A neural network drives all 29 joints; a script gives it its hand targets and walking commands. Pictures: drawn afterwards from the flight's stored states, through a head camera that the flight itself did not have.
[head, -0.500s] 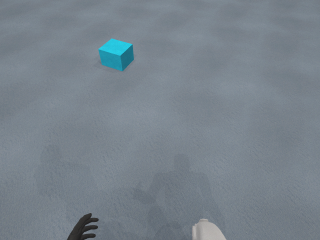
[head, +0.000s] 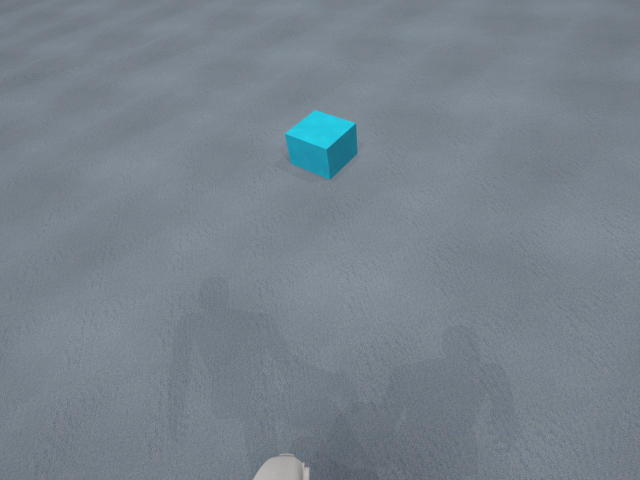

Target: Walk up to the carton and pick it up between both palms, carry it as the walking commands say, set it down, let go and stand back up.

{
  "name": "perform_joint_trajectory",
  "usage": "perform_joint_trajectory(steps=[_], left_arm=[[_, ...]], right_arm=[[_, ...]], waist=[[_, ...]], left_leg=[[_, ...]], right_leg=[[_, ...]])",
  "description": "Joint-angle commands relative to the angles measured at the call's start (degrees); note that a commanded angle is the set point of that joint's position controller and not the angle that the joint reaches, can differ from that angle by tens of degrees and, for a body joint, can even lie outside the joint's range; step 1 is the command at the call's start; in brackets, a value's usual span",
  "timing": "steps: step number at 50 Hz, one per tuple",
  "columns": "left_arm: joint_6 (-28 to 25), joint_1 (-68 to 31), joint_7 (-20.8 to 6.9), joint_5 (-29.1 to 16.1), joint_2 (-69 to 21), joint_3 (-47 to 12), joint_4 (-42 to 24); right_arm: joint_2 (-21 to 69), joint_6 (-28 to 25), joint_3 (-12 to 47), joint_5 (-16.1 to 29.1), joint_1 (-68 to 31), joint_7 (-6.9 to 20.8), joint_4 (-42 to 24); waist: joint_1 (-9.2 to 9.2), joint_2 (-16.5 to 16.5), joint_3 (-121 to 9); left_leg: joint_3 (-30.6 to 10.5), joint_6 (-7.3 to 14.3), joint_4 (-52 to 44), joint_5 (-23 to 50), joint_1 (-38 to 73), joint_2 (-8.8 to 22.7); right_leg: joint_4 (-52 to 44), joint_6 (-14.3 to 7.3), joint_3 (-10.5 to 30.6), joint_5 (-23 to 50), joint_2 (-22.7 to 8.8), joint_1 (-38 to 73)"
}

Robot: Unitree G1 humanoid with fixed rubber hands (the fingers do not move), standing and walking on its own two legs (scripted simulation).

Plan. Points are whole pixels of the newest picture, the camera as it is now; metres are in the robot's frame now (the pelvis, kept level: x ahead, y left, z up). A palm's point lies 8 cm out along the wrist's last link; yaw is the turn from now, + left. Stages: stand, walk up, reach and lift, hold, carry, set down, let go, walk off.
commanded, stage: walk up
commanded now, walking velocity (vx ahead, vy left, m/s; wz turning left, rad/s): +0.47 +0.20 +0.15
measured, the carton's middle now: (322, 144) +1.72 +0.19 -0.69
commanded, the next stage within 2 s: none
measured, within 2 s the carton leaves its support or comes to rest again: neither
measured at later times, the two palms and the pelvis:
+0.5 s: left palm (155, 362) +0.33 +0.35 -0.13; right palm (491, 462) +0.19 -0.17 -0.11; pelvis +0.22 +0.09 +0.00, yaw +2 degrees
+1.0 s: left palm (188, 312) +0.41 +0.30 -0.10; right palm (462, 267) +0.53 -0.20 -0.15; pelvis +0.46 +0.05 +0.00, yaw +1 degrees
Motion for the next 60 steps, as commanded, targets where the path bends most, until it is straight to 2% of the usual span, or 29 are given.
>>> perform_joint_trajectory(steps=[1, 4, 7, 9, 10, 11, 12, 13, 14, 16, 17, 18, 21, 27, 29, 32, 34, 36, 37, 38, 39, 40, 41, 42, 44, 47, 54, 58, 60], left_arm=[[-0.81, 1.63, 0.22, 0.2, 7.34, 1.06, -2.88], [-0.37, 3.45, 0.34, 0.43, 8.89, 1.67, -2.19], [0.01, 4.5, 0.55, 0.55, 10.27, 2.12, -1.24], [0.41, 4.1, 0.32, 0.32, 10.45, 1.96, -1.18], [0.67, 3.22, -0.27, -0.05, 8.78, 1.06, -1.02], [0.91, 3.68, -0.69, -0.21, 7.01, 0.43, -0.98], [0.78, 4.33, -0.87, 0.21, 4.48, -0.07, -2.13], [0.26, 2.6, -0.63, 0.39, 1.08, -0.6, -6.05], [0.33, -1.72, -0.51, 1.1, 4.77, 0.2, -7.17], [0.21, -3.05, -0.9, 0.83, 4.17, -0.52, -5.35], [0.89, -0.76, -1.13, 0.68, 3.74, -0.54, -3.17], [1.77, 0.05, -1.46, 0.84, 3.48, -0.32, -2.61], [3.56, -2.94, -2.37, 1.09, 2.29, -0.06, -3.81], [4.38, -18.85, -3.79, 0.45, 0.65, -1.12, -8.36], [3.71, -22.46, -3.99, -0.04, 0.66, -1.15, -10.13], [3.14, -24.15, -3.07, 0.18, 1.16, -0.65, -10.65], [2.38, -21.1, -2.47, 0.28, 1.73, -0.13, -9.93], [1.18, -6.83, -1.21, 0.65, 4.92, 1.13, -5.1], [0.73, 3.81, -0.41, 1.78, 12.13, 3.14, -3.07], [1.52, 8.84, 0.46, 0.73, 18.9, 4.06, -1.65], [1.87, 3.95, 0.44, -0.02, 15.97, 3.5, -1.62], [1.51, -1.95, 0.32, 0.26, 11.37, 2.32, -2.31], [0.89, -6.06, 0.11, -0.1, 7.31, 1.46, -2.32], [0.38, -7.53, 0.07, -0.45, 4.66, 0.67, -1.92], [-0.52, -5.45, -0.25, -0.68, 3.09, -0.31, -1.0], [-1.41, 0.12, -0.2, -0.73, 3.82, -0.42, 0.45], [-0.84, 6.68, 0.38, -0.02, 5.47, 0.27, 1.55], [-0.51, 8.44, 0.92, 0.43, 6.7, 0.91, 3.22], [-0.25, 6.63, 0.55, 0.27, 6.54, 0.35, 3.29]], right_arm=[[1.4, 0.21, 1.01, 0.24, -2.22, 1.35, -3.08], [1.38, -0.04, 1.53, 0.8, -8.17, 2.29, -3.92], [0.38, -0.71, 1.39, 0.73, -11.92, 2.48, -3.93], [-0.52, -1.36, 1.13, 0.35, -11.35, 1.98, -3.27], [-0.98, -2.59, 0.95, -0.03, -7.42, 1.05, -1.63], [-3.48, -3.64, -0.11, -0.35, 0.77, -0.08, 1.77], [-8.62, -4.36, -1.64, -0.79, 10.4, -1.24, 4.44], [-16.41, -4.34, -3.26, -0.78, 16.78, -2.5, 4.65], [-15.39, -3.89, -2.75, 0.74, 16.21, -2.63, 5.27], [-7.38, -4.63, -0.9, 0.87, 7.22, -2.35, 3.28], [-5.09, -5.19, -0.48, 1.02, 4.27, -2.23, 2.1], [-4.22, -5.73, -0.33, 1.12, 3.19, -2.31, 1.77], [-3.78, -6.78, 0.25, 1.18, 5.93, -2.67, 3.16], [-3.23, -6.41, 0.59, 1.3, 12.12, -3.34, 5.81], [-3.23, -5.91, 0.46, 1.55, 13.05, -3.48, 7.43], [-4.14, -5.28, -0.1, 1.6, 15.98, -3.73, 8.92], [-5.22, -4.93, -0.58, 1.78, 16.17, -4.04, 9.31], [-4.77, -4.76, -0.53, 2.17, 14.69, -3.91, 8.61], [-2.42, -4.74, -0.08, 2.06, 15.89, -3.92, 7.43], [0.33, -4.09, 0.59, 2.53, 19.14, -3.64, 5.42], [-0.82, -3.68, 0.14, 1.71, 18.45, -3.62, 5.97], [-0.83, -3.75, 0.2, 0.65, 15.57, -3.22, 5.91], [0.43, -3.58, 0.02, 0.52, 13.58, -2.9, 6.26], [1.14, -3.01, -0.25, 0.59, 13.29, -2.45, 6.47], [1.83, -1.82, -0.37, 0.2, 13.85, -1.55, 6.51], [1.97, -0.68, -0.49, -0.04, 8.69, -0.9, 4.42], [2.08, -0.35, 0.54, 0.6, -7.54, 1.1, -0.53], [1.53, -1.23, 0.62, 1.02, -13.79, 1.35, -1.32], [1.6, -2.24, 0.81, 0.71, -13.6, 0.77, -1.15]], waist=[[-0.82, -12.98, 2.41], [0.22, -13.83, 4.93], [0.6, -13.67, 5.35], [-0.35, -14.11, 3.35], [-2.52, -13.12, 0.13], [-5.63, -6.86, -4.92], [-9.06, 5.8, -10.62], [-12.07, 21.45, -14.63], [-11.15, 15.36, -13.0], [-6.39, 5.6, -3.96], [-4.21, 1.29, -2.44], [-2.98, 0.26, -2.14], [-2.87, 5.64, -1.79], [-6.76, 6.17, 3.77], [-7.21, 10.25, 4.01], [-7.62, 6.95, 5.3], [-5.59, 4.41, 4.01], [1.33, -1.69, -5.13], [5.44, -11.06, -12.57], [4.54, -20.39, -18.62], [1.38, -12.4, -16.04], [-0.32, -8.84, -9.1], [-1.57, -7.8, -3.89], [-2.36, -9.26, -0.84], [-3.04, -10.69, 0.24], [-2.48, -10.95, 0.46], [0.8, -12.67, 6.25], [1.78, -13.2, 6.44], [0.65, -16.34, 3.82]], left_leg=[[1.41, -0.93, -11.63, 2.7, 0.77, 1.5], [3.7, -0.7, -22.63, 3.88, 4.44, 1.36], [4.54, -0.31, -29.17, 1.36, 6.79, 1.4], [5.4, 0.11, -32.06, -2.02, 11.08, 0.77], [7.13, 0.09, -35.54, -0.85, 19.94, -0.03], [9.05, 0.39, -36.41, -2.79, 32.04, -1.43], [-1.5, 1.91, -38.79, -11.06, 43.22, 6.85], [-25.54, 7.58, -48.59, -18.59, 48.15, 21.04], [-29.12, 10.53, -50.19, -20.97, 44.79, 22.27], [-19.45, 9.36, -50.07, -11.82, 35.42, 16.34], [-16.4, 8.03, -49.91, -4.32, 31.12, 15.72], [-14.34, 7.14, -49.71, 3.36, 28.15, 14.98], [-6.92, 6.95, -49.56, 14.66, 26.4, 12.69], [-2.5, 6.48, -53.64, 9.99, 29.36, 11.92], [2.25, 6.59, -55.13, 3.38, 26.95, 7.88], [0.23, 7.53, -53.05, 6.14, 28.65, 10.63], [-0.15, 7.01, -47.82, 12.06, 29.79, 11.46], [4.8, 5.23, -27.6, 17.26, 22.32, 6.31], [7.4, 3.51, -10.11, -4.29, 9.53, 0.55], [1.88, 2.72, 3.97, -23.53, -2.81, -4.17], [-3.75, 2.78, 9.16, -19.17, -1.44, -0.14], [-3.7, 2.17, 8.97, -13.05, -0.93, 1.24], [-3.34, 1.32, 7.4, -8.0, 0.37, 2.98], [-2.75, 0.78, 5.93, -4.66, 1.96, 3.66], [-1.06, 0.37, 4.18, -0.76, 3.72, 2.54], [0.67, -0.48, 0.95, 2.28, 0.29, 2.42], [4.08, -1.41, -19.4, 7.53, -1.21, 2.35], [5.55, -1.12, -28.53, 5.22, 1.63, 2.1], [6.61, -0.34, -31.85, 0.38, 8.47, 1.09]], right_leg=[[-13.84, -3.8, 7.05, 8.43, -12.24, -2.06], [-17.45, -3.09, 6.11, -0.51, -12.74, -2.13], [-16.94, -3.5, 5.82, 0.02, -14.47, 1.04], [-13.55, -3.66, 5.09, 2.57, -14.28, 1.49], [-6.94, -3.05, 2.16, -0.06, -10.67, -1.24], [4.66, -2.39, -0.64, 0.77, -6.52, -5.22], [21.63, -1.09, -1.76, -9.57, -2.23, -14.28], [40.06, 0.27, 1.66, -21.71, 2.66, -28.26], [47.05, -0.78, 7.73, -19.23, -0.47, -31.6], [46.59, -1.02, 9.4, -8.68, -3.47, -32.4], [44.42, 0.03, 9.98, -5.33, -4.39, -28.72], [43.76, 0.9, 10.02, -3.06, -4.76, -25.51], [39.86, 2.13, 7.75, 1.33, -3.23, -23.07], [22.2, 2.9, 4.86, 8.32, -1.69, -25.34], [14.72, 1.94, 2.29, 8.68, -0.03, -18.88], [11.57, 1.22, 0.63, 4.0, 0.81, -16.69], [8.26, 0.87, 0.84, 2.07, 1.51, -12.41], [4.44, -0.76, 0.47, 2.02, 2.44, 8.54], [0.17, -2.7, 19.42, 2.02, -12.67, 20.83], [-10.39, -6.57, 45.53, -2.42, -27.55, 26.45], [-11.67, -7.21, 44.08, -5.79, -25.79, 19.44], [-11.31, -6.77, 36.17, -5.67, -21.65, 12.13], [-12.1, -6.07, 27.91, -3.65, -17.65, 5.93], [-12.27, -4.58, 21.66, -0.15, -14.32, 2.07], [-11.17, -2.93, 14.66, 10.4, -11.58, 0.31], [-10.44, -3.36, 11.57, 19.31, -11.37, 2.07], [-16.89, -3.83, 9.53, 4.06, -11.66, 2.89], [-16.71, -4.88, 8.51, 7.29, -13.14, 7.1], [-14.26, -4.63, 5.29, 6.1, -10.72, 6.2]])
